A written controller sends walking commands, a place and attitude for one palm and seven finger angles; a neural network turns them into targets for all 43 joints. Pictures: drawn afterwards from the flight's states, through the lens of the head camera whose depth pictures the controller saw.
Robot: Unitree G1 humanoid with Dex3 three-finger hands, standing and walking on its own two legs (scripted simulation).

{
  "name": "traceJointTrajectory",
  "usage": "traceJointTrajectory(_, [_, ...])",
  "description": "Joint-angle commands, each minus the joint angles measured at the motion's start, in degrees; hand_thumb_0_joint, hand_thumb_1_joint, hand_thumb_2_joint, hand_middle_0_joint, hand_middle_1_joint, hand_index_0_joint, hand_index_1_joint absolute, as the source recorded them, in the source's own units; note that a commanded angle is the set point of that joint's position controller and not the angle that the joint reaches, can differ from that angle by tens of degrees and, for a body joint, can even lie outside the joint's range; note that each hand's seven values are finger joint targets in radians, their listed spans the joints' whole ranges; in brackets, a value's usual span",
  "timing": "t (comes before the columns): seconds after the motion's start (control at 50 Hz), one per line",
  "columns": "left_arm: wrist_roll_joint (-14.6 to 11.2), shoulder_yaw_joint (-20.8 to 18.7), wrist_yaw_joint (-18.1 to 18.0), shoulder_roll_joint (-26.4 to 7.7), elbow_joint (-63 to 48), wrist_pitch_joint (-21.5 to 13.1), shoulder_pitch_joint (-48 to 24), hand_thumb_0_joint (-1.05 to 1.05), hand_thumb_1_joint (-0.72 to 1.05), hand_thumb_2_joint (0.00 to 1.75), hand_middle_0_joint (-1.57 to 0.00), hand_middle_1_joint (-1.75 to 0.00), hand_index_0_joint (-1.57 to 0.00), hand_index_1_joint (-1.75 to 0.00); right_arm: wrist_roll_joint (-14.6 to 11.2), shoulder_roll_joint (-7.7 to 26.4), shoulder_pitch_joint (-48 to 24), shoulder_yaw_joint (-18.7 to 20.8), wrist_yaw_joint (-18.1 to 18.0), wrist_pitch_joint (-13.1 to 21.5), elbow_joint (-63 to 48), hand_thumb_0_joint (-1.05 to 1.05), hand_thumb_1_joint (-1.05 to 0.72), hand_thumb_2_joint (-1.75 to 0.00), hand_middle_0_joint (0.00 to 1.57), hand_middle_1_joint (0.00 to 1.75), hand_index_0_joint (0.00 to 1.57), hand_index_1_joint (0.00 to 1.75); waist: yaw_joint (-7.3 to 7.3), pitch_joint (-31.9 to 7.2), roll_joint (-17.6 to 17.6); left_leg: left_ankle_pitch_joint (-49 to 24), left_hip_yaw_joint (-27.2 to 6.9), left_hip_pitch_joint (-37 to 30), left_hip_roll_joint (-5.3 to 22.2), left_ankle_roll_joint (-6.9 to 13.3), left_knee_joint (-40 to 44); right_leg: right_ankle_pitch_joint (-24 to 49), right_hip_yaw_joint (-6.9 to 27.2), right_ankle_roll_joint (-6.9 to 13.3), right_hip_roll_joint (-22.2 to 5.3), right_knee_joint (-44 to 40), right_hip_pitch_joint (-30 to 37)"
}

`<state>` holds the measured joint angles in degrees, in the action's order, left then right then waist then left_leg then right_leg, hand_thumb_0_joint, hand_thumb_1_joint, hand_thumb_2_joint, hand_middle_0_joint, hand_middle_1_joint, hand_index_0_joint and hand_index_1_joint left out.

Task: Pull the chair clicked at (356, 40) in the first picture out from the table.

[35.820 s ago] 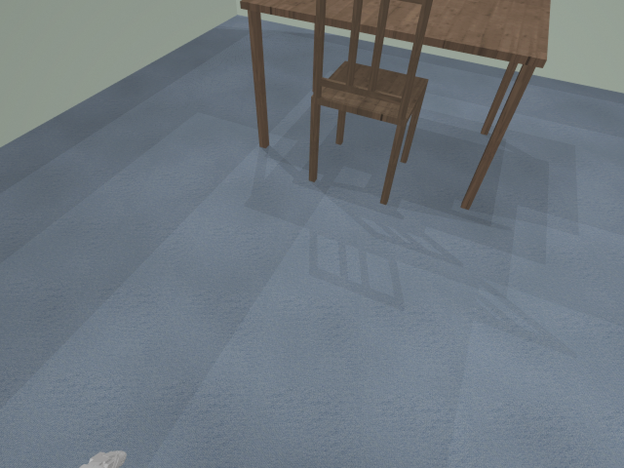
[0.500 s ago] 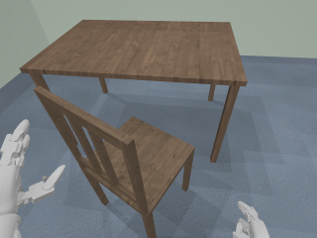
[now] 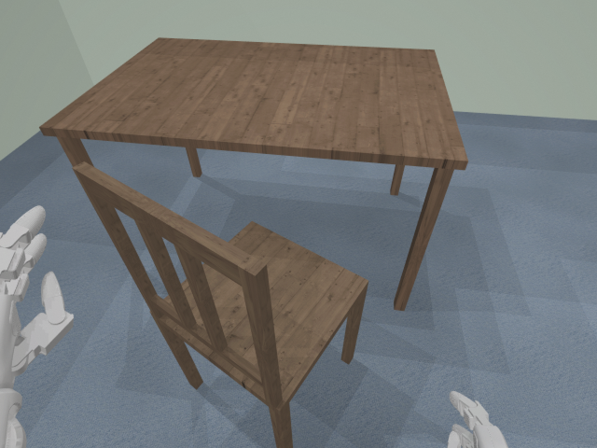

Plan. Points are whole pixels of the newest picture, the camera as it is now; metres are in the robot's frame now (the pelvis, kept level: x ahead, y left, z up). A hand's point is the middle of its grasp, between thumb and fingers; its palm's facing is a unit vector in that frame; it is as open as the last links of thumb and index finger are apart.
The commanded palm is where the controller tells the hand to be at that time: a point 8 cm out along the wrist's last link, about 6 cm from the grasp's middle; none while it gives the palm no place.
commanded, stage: step back with the hand held close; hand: left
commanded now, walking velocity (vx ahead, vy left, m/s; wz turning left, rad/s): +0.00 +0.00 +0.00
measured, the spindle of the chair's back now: (170, 279) +0.40 +0.30 -0.07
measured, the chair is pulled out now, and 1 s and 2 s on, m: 0.37 0.37 0.37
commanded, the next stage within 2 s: stop stepping back and stand still in 1.68 s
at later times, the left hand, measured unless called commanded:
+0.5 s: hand (67, 333) +0.17 +0.26 +0.15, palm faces +0.33 -0.76 -0.56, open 7.4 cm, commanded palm +0.11 +0.30 +0.18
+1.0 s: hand (58, 373) +0.13 +0.24 +0.16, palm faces +0.38 -0.76 -0.53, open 7.4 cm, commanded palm +0.06 +0.29 +0.18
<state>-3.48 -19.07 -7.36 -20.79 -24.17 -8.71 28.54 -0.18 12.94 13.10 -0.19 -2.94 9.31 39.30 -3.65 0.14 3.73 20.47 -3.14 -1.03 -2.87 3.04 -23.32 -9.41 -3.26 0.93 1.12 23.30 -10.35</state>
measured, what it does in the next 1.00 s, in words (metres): shifts its weight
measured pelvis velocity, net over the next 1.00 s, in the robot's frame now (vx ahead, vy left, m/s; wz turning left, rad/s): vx -0.08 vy -0.01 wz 0.00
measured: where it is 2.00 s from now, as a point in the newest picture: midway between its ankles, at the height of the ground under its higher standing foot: outside the picture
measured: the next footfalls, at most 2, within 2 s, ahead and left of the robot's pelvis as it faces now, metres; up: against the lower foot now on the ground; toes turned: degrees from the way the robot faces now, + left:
right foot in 1.70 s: -0.20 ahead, -0.19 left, +0.00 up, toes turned +2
left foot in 1.94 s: -0.20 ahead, +0.00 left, +0.00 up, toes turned +5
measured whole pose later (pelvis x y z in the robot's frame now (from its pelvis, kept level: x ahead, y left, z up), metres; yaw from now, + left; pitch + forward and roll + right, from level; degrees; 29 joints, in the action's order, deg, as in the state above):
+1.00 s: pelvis -0.08 -0.01 -0.01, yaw +0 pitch +1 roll +0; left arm 0.8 -25.6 -8.9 -25.6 -31.8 -14.4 31.9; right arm -0.1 12.9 14.0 0.4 -3.2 4.0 32.8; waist 0.9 2.4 -2.8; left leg 19.5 -1.9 17.0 -3.7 2.6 -35.6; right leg -5.4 -1.7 0.9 0.7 30.6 -25.9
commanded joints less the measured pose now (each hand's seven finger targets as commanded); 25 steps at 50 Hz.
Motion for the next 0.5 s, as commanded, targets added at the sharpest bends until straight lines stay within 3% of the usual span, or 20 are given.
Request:
traceJointTrajectory(0.0, [-0.4,-7.04,-0.88,-9.5,-9.58,-3.67,-5.38,0.0,0.9,0.9,-0.2,-0.3,-0.2,-0.3,-0.07,5.91,-7.43,2.14,0.07,2.95,-8.79,0.0,-0.9,-0.9,0.2,0.3,0.2,0.3,-0.01,-1.48,0.01,-24.74,-0.97,12.84,3.79,-5.09,4.82,9.71,1.92,1.57,-2.04,-0.62,11.34])
traceJointTrajectory(0.04, [-0.59,-6.39,-0.55,-8.7,-7.93,-3.68,-5.52,0.0,0.9,0.9,-0.2,-0.3,-0.2,-0.3,-0.26,6.05,-7.67,2.2,0.14,2.43,-8.99,0.0,-0.9,-0.9,0.2,0.3,0.2,0.3,0.12,0.18,-1.52,-21.12,-0.95,13.66,3.82,-4.53,5.3,6.84,1.94,1.51,-1.9,-0.95,10.03])
traceJointTrajectory(0.06, [-0.5,-6.04,-0.28,-8.37,-7.99,-3.64,-5.71,0.0,0.9,0.9,-0.2,-0.3,-0.2,-0.3,-0.34,6.19,-7.91,2.18,0.17,2.37,-9.15,0.0,-0.9,-0.9,0.2,0.3,0.2,0.3,0.2,0.89,-0.03,-20.06,-1.07,14.23,3.79,-4.59,5.52,5.71,2.14,1.63,-1.73,-1.18,9.65])
traceJointTrajectory(0.1, [-0.57,-4.97,-0.17,-7.98,-9.4,-4.1,-7.13,0.0,0.9,0.9,-0.2,-0.3,-0.2,-0.3,-0.16,6.3,-7.78,2.05,0.27,2.5,-9.5,0.0,-0.9,-0.9,0.2,0.3,0.2,0.3,0.17,-0.58,-0.09,-19.62,-1.08,13.9,3.63,-4.3,5.47,5.94,2.06,1.52,-2.04,-0.89,10.22])
traceJointTrajectory(0.12, [0.55,-15.6,-0.9,-19.12,-15.25,-7.36,-17.8,0.0,0.9,0.9,-0.2,-0.3,-0.2,-0.3,-0.96,7.86,-5.75,2.35,-0.18,1.95,-12.07,0.0,-0.9,-0.9,0.2,0.3,0.2,0.3,1.94,3.02,0.24,-11.26,-3.22,20.02,6.08,-1.77,5.87,8.8,9.38,1.34,-4.29,-0.79,9.03])
traceJointTrajectory(0.14, [0.58,-13.97,-0.57,-15.79,-9.37,-7.92,-12.4,0.0,0.9,0.9,-0.2,-0.3,-0.2,-0.3,-0.46,6.68,-5.71,1.92,-0.38,1.38,-10.45,0.0,-0.9,-0.9,0.2,0.3,0.2,0.3,1.82,2.97,-2.32,-7.69,-3.57,20.36,5.53,-1.29,5.92,8.15,9.47,1.63,-5.47,-1.41,8.47])
traceJointTrajectory(0.16, [0.85,-13.87,-0.39,-16.12,-10.78,-8.25,-12.08,0.0,0.9,0.9,-0.2,-0.3,-0.2,-0.3,-0.51,6.73,-6.45,1.95,-0.37,1.05,-11.06,0.0,-0.9,-0.9,0.2,0.3,0.2,0.3,1.78,3.03,-1.46,-7.13,-3.48,20.13,5.07,-1.06,5.92,8.39,10.62,1.8,-5.69,-2.01,7.89])
traceJointTrajectory(0.2, [1.35,-10.18,0.09,-11.58,-10.1,-8.09,-6.92,0.0,0.9,0.9,-0.2,-0.3,-0.2,-0.3,-0.08,7.18,-6.66,1.77,-0.19,0.33,-11.68,0.0,-0.9,-0.9,0.2,0.3,0.2,0.3,1.93,0.34,1.6,-11.21,-3.41,19.17,5.39,-1.46,5.61,11.46,9.07,1.65,-5.59,0.57,8.42])
traceJointTrajectory(0.24, [1.7,-9.09,0.14,-10.2,-11.05,-7.79,-3.22,0.0,0.9,0.9,-0.2,-0.3,-0.2,-0.3,0.13,7.62,-6.65,2.15,-0.08,-0.2,-12.53,0.0,-0.9,-0.9,0.2,0.3,0.2,0.3,1.8,-3.14,3.46,-17.72,-3.61,18.44,6.33,-1.66,4.87,15.8,7.4,1.13,-5.07,3.54,9.7])
traceJointTrajectory(0.26, [1.76,-9.42,0.2,-10.36,-12.61,-7.76,-2.42,0.0,0.9,0.9,-0.2,-0.3,-0.2,-0.3,0.37,7.76,-7.13,2.37,-0.14,-0.31,-13.16,0.0,-0.9,-0.9,0.2,0.3,0.2,0.3,1.49,-4.98,4.04,-21.51,-3.96,18.36,6.58,-2.23,4.46,18.43,7.0,1.11,-4.8,4.89,10.8])
traceJointTrajectory(0.34, [2.07,-12.57,-0.41,-12.83,-13.95,-7.16,2.22,0.0,0.9,0.9,-0.2,-0.3,-0.2,-0.3,0.29,7.54,-6.44,3.51,-0.14,-1.85,-14.35,0.0,-0.9,-0.9,0.2,0.3,0.2,0.3,1.9,-10.09,-3.17,-25.65,-3.72,19.98,6.83,-2.57,0.75,26.23,7.96,1.35,-6.36,7.29,13.78])
traceJointTrajectory(0.44, [1.92,-15.07,-1.1,-14.69,-15.06,-7.37,3.52,0.0,0.9,0.9,-0.2,-0.3,-0.2,-0.3,-0.24,7.11,-6.29,3.83,-0.83,-3.04,-15.32,0.0,-0.9,-0.9,0.2,0.3,0.2,0.3,2.26,-9.24,-2.48,-18.85,-5.21,25.58,6.87,-2.13,0.91,23.71,8.93,1.55,-6.44,9.59,13.49])
traceJointTrajectory(0.48, [2.06,-15.04,-1.13,-14.71,-16.18,-7.48,2.63,0.0,0.9,0.9,-0.2,-0.3,-0.2,-0.3,-0.22,7.3,-6.23,3.85,-1.12,-3.0,-15.57,0.0,-0.9,-0.9,0.2,0.3,0.2,0.3,2.27,-8.36,0.0,-17.24,-6.13,28.14,7.31,-1.79,1.66,22.01,8.5,1.26,-5.6,11.07,13.74])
